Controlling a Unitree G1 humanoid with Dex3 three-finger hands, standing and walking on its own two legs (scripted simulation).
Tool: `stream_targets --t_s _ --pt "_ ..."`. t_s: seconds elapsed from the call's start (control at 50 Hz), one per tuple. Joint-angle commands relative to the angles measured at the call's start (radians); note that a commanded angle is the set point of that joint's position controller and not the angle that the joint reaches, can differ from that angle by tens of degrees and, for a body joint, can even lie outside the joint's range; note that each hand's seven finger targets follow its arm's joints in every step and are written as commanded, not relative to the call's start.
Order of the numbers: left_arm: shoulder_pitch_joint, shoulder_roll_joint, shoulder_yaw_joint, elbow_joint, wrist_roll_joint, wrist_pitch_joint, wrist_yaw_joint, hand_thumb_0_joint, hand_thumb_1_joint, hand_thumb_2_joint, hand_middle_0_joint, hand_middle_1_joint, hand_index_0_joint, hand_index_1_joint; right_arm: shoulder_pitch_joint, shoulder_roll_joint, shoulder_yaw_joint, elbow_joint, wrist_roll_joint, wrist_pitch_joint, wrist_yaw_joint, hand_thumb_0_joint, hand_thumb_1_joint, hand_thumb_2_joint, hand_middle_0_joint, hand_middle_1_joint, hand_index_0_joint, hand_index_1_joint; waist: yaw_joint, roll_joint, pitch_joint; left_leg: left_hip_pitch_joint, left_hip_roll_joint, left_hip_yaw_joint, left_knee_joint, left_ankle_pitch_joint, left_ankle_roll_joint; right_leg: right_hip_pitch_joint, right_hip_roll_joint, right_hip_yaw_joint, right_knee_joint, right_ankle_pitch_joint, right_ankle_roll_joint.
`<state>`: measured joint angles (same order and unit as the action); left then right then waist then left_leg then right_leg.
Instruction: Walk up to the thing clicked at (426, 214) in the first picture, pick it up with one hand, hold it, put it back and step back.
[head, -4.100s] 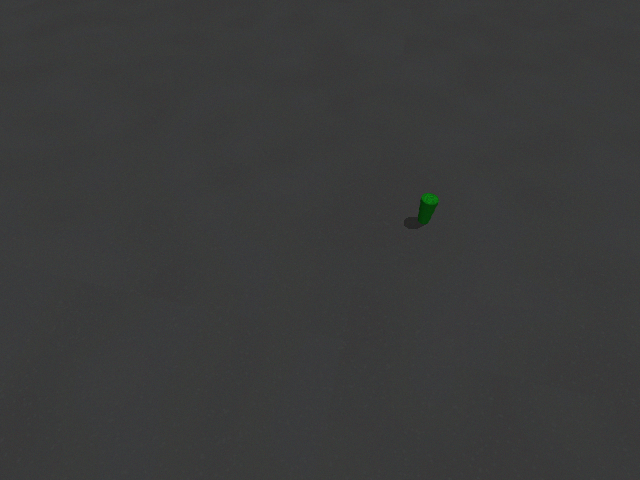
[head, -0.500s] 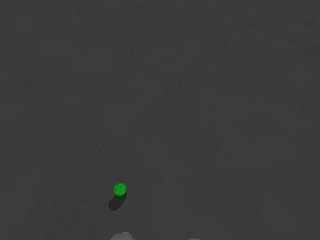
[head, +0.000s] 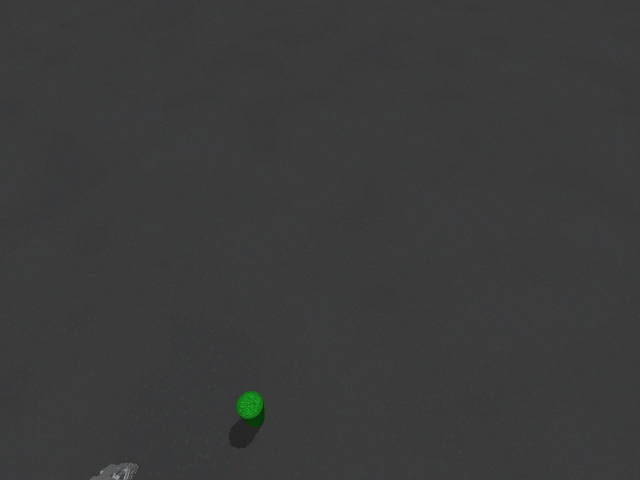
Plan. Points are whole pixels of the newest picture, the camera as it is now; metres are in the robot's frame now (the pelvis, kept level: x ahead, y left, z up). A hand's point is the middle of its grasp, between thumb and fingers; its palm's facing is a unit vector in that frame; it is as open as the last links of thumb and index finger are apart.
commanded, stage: walk up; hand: left
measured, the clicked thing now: (253, 411) +0.40 +0.22 -0.70
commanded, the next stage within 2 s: stand in 0.98 s
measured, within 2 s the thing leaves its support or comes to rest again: neither
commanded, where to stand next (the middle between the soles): +0.06 +0.01 m, yaw +1 degrees
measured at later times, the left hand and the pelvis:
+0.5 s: hand out of the picture +0.09 +0.25 -0.15, palm faces +0.01 -0.95 -0.32, open 7.4 cm; pelvis +0.01 +0.00 +0.01, yaw +0 degrees
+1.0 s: hand out of the picture +0.10 +0.26 -0.15, palm faces +0.01 -0.95 -0.33, open 7.4 cm; pelvis +0.02 +0.01 +0.01, yaw +1 degrees
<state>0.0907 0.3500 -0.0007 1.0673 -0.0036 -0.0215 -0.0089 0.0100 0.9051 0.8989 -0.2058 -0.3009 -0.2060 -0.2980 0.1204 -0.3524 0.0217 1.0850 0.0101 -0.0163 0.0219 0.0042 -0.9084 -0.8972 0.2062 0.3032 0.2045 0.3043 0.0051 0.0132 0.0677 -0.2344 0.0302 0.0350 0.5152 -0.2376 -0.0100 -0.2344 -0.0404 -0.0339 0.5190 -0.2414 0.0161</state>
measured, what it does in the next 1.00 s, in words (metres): stands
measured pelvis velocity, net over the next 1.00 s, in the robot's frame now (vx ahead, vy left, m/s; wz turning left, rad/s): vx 0.02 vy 0.01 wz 0.02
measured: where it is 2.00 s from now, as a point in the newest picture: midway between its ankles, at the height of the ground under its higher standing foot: outside the picture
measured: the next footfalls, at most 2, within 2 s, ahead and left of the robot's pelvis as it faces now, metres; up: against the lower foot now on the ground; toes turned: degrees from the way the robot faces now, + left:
none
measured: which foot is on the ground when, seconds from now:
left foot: down 0.00-1.00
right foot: down 0.00-1.00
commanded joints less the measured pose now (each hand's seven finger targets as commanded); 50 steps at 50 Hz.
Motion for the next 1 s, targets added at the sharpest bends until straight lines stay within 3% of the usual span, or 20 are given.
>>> stream_targets --t_s 0.0,0.16,0.6,0.88,0.98 --pt "-0.062 0.224 0.044 -0.022 -0.004 -0.017 0.014 0.0 0.9 0.9 -0.2 -0.3 -0.2 -0.3 -0.06 -0.227 -0.049 -0.019 -0.004 -0.024 -0.019 0.0 -0.9 -0.9 0.2 0.3 0.2 0.3 0.003 -0.039 -0.096 0.043 0.102 -0.111 -0.152 0.13 0.041 0.066 -0.093 0.107 -0.166 0.115 -0.047" --pt "-0.09 0.214 0.043 0.02 -0.001 -0.009 0.009 0.0 0.9 0.9 -0.2 -0.3 -0.2 -0.3 -0.099 -0.225 -0.052 0.019 -0.012 -0.027 -0.023 0.0 -0.9 -0.9 0.2 0.3 0.2 0.3 0.004 0.004 -0.129 0.091 0.113 -0.101 -0.212 0.187 0.032 0.132 -0.097 0.085 -0.202 0.18 -0.034" --pt "-0.08 0.203 0.048 0.048 0.009 -0.007 0.008 0.0 0.9 0.9 -0.2 -0.3 -0.2 -0.3 -0.099 -0.213 -0.058 0.026 -0.014 -0.017 -0.024 0.0 -0.9 -0.9 0.2 0.3 0.2 0.3 -0.006 -0.004 -0.089 0.099 0.104 -0.103 -0.251 0.13 0.025 0.115 -0.095 0.082 -0.262 0.122 -0.022" --pt "-0.058 0.199 0.051 0.04 0.012 -0.007 0.012 0.0 0.9 0.9 -0.2 -0.3 -0.2 -0.3 -0.097 -0.21 -0.063 0.021 -0.014 -0.015 -0.025 0.0 -0.9 -0.9 0.2 0.3 0.2 0.3 -0.006 -0.006 -0.132 0.128 0.106 -0.108 -0.24 0.207 0.026 0.153 -0.098 0.066 -0.248 0.185 -0.02" --pt "-0.06 0.202 0.046 0.032 0.014 -0.008 0.016 0.0 0.9 0.9 -0.2 -0.3 -0.2 -0.3 -0.097 -0.208 -0.064 0.014 -0.022 -0.014 -0.029 0.0 -0.9 -0.9 0.2 0.3 0.2 0.3 -0.01 -0.01 -0.105 0.117 0.113 -0.106 -0.254 0.226 0.018 0.145 -0.105 0.067 -0.245 0.183 -0.02"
